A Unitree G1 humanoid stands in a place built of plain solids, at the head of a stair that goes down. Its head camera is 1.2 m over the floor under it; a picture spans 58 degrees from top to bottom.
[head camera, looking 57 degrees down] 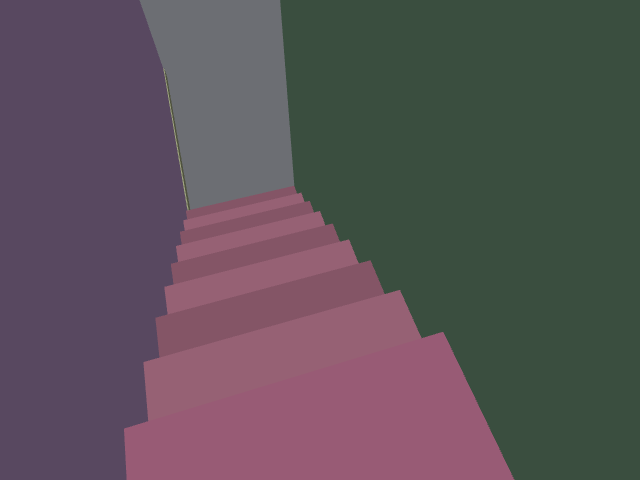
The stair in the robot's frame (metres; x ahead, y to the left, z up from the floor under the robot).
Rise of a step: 0.20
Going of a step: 0.25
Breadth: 0.90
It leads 17 degrees to the left of straight ahead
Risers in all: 9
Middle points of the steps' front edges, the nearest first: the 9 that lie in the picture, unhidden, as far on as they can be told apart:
0.33 0.07 0.00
0.57 0.14 -0.20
0.80 0.22 -0.40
1.04 0.29 -0.59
1.28 0.36 -0.79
1.51 0.43 -0.99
1.75 0.50 -1.19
1.98 0.57 -1.39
2.22 0.65 -1.58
